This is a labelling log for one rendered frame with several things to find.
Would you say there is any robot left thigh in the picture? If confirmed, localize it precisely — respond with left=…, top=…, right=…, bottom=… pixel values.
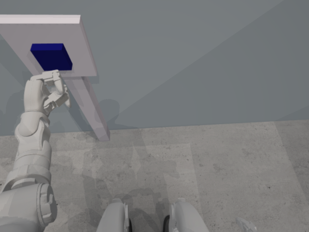
left=96, top=202, right=129, bottom=232

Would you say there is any right robot shin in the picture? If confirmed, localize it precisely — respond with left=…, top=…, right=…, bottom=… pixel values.
left=169, top=198, right=186, bottom=232

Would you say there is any robot left hand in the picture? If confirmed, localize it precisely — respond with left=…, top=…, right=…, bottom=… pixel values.
left=24, top=70, right=71, bottom=117

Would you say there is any robot left forearm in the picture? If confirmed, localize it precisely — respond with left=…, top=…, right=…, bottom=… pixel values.
left=0, top=111, right=52, bottom=194

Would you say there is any button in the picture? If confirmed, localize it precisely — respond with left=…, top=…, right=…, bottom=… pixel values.
left=30, top=43, right=72, bottom=71

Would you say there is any left robot upper arm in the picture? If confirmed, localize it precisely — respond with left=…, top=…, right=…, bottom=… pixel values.
left=0, top=183, right=57, bottom=232

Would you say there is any panel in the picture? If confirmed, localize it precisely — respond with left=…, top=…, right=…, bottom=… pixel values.
left=0, top=14, right=110, bottom=142

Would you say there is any robot right hand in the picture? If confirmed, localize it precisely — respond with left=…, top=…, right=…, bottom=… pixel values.
left=236, top=217, right=258, bottom=232

